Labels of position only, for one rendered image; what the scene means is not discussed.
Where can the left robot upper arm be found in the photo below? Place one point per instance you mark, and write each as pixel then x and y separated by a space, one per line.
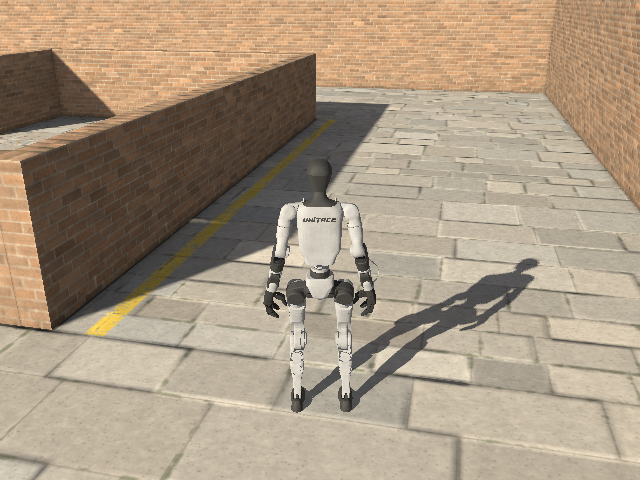
pixel 287 213

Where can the robot right forearm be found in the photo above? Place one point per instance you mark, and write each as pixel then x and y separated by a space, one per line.
pixel 364 271

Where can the robot left shin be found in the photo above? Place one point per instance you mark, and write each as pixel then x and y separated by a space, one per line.
pixel 296 366

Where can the robot left forearm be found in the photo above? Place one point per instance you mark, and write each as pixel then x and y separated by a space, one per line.
pixel 275 272

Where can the left robot hand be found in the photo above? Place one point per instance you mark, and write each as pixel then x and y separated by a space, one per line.
pixel 269 303

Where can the right robot hand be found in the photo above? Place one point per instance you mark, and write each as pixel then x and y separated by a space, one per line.
pixel 370 301

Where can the robot head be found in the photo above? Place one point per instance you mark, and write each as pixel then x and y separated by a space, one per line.
pixel 319 173

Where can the right robot upper arm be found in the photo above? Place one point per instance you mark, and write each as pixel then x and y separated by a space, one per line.
pixel 351 212

